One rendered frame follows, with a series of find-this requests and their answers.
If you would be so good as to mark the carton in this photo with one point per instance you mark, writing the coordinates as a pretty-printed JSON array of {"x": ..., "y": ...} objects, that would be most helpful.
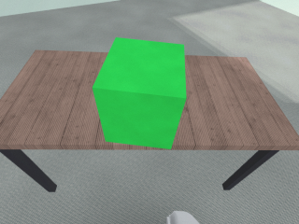
[{"x": 140, "y": 92}]

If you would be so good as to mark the robot right thigh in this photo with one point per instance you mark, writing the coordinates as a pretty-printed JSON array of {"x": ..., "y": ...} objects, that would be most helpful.
[{"x": 181, "y": 217}]

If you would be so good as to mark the table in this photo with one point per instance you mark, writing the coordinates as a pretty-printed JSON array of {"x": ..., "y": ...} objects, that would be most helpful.
[{"x": 50, "y": 105}]

